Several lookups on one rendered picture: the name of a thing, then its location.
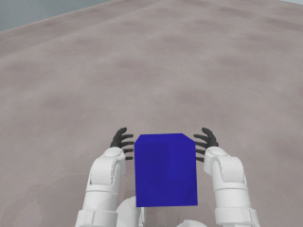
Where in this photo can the left robot hand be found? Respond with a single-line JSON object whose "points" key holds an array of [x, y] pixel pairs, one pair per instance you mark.
{"points": [[118, 144]]}

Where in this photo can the carton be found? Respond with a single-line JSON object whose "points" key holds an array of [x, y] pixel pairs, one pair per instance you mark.
{"points": [[165, 170]]}

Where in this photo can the right robot hand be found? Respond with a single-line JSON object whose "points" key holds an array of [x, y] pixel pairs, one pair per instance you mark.
{"points": [[210, 142]]}

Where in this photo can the left robot forearm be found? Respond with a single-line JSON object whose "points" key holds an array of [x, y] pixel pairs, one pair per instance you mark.
{"points": [[99, 206]]}

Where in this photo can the robot left thigh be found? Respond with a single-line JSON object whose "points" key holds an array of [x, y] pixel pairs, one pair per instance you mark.
{"points": [[128, 215]]}

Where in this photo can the right robot forearm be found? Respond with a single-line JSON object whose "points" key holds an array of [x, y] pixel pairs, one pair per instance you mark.
{"points": [[233, 204]]}

